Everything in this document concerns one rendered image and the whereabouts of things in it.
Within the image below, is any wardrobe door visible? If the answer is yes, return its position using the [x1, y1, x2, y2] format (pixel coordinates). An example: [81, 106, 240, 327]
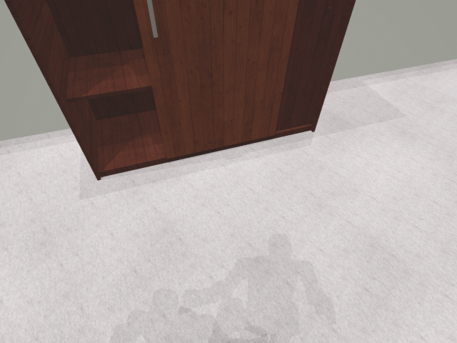
[134, 0, 299, 159]
[276, 0, 347, 131]

